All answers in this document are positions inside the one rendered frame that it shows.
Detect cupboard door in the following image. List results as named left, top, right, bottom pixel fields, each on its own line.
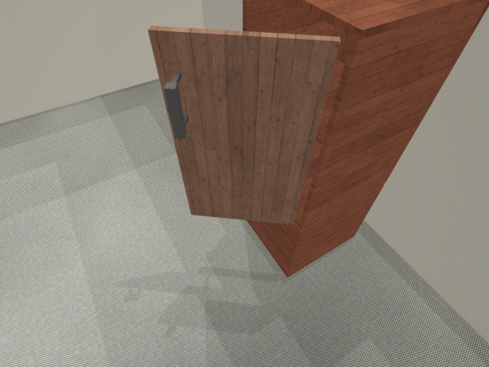
left=148, top=26, right=341, bottom=225

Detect handle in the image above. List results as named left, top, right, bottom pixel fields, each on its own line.
left=164, top=72, right=189, bottom=139

